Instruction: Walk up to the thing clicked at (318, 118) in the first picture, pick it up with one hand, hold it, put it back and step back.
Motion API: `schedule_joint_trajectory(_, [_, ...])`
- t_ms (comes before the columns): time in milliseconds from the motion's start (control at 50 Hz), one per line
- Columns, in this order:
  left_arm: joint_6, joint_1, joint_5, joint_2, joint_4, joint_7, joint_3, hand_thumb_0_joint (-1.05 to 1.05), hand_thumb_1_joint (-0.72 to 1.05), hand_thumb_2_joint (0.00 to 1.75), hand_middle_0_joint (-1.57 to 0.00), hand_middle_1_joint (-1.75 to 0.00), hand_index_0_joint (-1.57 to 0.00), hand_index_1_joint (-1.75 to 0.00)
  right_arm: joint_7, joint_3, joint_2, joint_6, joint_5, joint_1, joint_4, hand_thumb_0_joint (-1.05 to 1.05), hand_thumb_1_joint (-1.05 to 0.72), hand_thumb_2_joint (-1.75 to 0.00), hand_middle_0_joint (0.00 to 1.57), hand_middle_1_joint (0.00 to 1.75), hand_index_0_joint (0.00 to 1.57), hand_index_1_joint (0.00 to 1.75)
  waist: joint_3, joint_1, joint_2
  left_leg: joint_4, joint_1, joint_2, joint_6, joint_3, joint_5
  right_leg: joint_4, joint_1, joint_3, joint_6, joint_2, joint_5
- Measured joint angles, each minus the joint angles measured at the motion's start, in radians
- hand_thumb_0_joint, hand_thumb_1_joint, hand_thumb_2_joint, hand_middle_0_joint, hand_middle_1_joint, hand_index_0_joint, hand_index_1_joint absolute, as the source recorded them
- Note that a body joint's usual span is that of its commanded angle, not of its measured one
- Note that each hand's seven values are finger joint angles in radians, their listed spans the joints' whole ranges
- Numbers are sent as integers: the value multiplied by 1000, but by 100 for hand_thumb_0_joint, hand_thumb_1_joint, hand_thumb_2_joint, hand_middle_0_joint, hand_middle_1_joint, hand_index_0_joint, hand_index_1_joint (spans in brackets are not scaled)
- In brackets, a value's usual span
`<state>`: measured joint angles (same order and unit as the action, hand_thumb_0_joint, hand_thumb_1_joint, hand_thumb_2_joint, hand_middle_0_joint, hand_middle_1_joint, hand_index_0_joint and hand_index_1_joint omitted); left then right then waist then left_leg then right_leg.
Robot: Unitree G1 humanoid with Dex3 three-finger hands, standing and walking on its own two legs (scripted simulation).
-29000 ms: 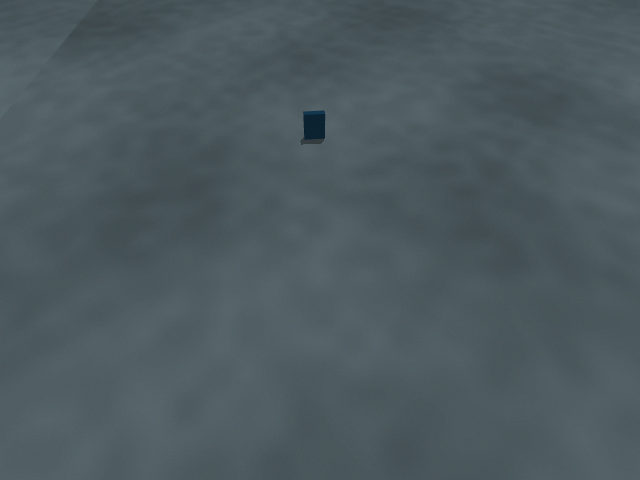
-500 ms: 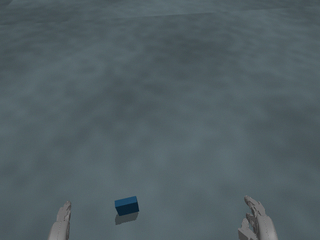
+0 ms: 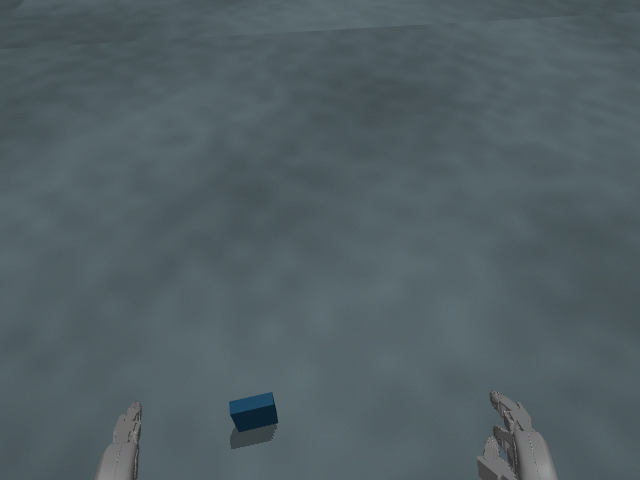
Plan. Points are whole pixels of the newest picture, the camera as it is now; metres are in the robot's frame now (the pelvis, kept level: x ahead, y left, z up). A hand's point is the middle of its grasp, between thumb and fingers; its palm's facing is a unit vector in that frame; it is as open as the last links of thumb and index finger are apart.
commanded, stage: stand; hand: left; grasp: from the side
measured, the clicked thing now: (254, 412) +0.43 +0.18 -0.65
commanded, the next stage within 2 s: none
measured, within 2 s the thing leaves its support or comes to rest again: neither
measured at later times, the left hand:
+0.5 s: hand out of the picture +0.16 +0.21 -0.09, palm faces -0.01 -0.94 -0.34, open 9.1 cm
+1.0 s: hand out of the picture +0.04 +0.26 -0.11, palm faces +0.01 -0.94 -0.35, open 7.4 cm
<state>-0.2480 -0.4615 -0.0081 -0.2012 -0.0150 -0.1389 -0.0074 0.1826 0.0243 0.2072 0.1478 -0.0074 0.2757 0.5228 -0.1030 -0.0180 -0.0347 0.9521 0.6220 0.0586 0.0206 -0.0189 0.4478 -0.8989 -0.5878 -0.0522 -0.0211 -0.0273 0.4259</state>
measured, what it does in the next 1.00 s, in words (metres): rises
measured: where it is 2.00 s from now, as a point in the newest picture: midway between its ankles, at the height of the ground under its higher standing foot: outside the picture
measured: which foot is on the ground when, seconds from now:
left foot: down 0.00-1.00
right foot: down 0.00-1.00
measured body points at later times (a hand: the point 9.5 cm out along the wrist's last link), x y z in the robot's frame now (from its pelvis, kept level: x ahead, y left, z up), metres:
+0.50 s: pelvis +0.00 +0.00 +0.01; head +0.02 +0.01 +0.46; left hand +0.16 +0.26 -0.07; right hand +0.15 -0.25 -0.09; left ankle +0.02 +0.13 -0.69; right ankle +0.02 -0.14 -0.69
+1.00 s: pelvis +0.00 +0.01 +0.05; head -0.01 +0.01 +0.50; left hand +0.04 +0.31 -0.08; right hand +0.07 -0.27 -0.09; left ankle +0.02 +0.13 -0.69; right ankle +0.02 -0.14 -0.69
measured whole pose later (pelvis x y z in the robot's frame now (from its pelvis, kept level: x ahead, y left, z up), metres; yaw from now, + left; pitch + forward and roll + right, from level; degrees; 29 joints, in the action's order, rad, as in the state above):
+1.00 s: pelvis +0.00 +0.01 +0.05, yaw +1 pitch -4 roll +0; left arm 0.00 -0.21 0.03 -0.32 -1.06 -0.02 0.01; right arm 0.01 -0.01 0.30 0.00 0.03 0.18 1.06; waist 0.05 0.01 -0.01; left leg 0.47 0.19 0.00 0.00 0.01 0.22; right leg -0.46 -0.18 -0.04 -0.05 -0.07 0.22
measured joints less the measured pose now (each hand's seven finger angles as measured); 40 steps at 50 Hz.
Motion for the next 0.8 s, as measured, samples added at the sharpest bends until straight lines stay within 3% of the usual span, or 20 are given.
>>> schedule_joint_trajectory(180, [1,-2,0,-1,5,-1,0,-1,-42,18,-11,-14,-11,-14,2,1,-1,0,0,1,0,1,-90,-90,20,30,20,30,-1,1,2,1,3,0,-1,1,2,-1,-3,1,-1,0,1])
schedule_joint_trajectory(380, [0,-2,1,-2,3,-1,-2,0,18,68,-19,-27,-18,-27,2,2,-2,-1,0,2,1,1,-90,-90,20,30,20,30,-3,1,1,3,2,-1,-2,2,7,-1,-2,3,-2,-1,5])
schedule_joint_trajectory(420, [77,59,44,-21,-113,30,-7,0,33,75,-19,-28,-19,-28,-31,-5,9,-16,54,-29,57,1,-90,-90,20,30,20,30,41,9,12,-15,-43,-10,-5,7,-1,4,37,6,-1,-10,5])
schedule_joint_trajectory(460, [141,132,68,-51,-271,68,-10,0,47,80,-20,-29,-19,-29,-83,-2,34,-61,82,-66,138,1,-90,-90,20,30,20,30,67,20,26,-41,-82,-21,-10,13,-14,14,69,11,1,-20,2])
schedule_joint_trajectory(580, [214,210,61,-109,-587,114,14,1,75,87,-20,-30,-20,-30,-163,-40,87,-115,65,-87,276,1,-90,-90,20,30,21,30,104,29,42,-122,-175,-37,-16,26,-45,76,152,20,-8,-35,-21])
schedule_joint_trajectory(680, [234,213,51,-131,-756,112,30,1,85,89,-20,-30,-20,-30,-171,-61,114,-129,58,-72,352,1,-90,-90,20,30,20,30,121,27,39,-197,-247,-42,-21,27,-77,156,228,18,-14,-38,-55])
schedule_joint_trajectory(800, [239,220,43,-133,-898,110,27,1,89,90,-20,-30,-20,-30,-172,-57,116,-145,49,-72,440,1,-90,-90,20,30,20,30,137,29,34,-305,-330,-46,-25,29,-131,276,316,14,-21,-39,-116])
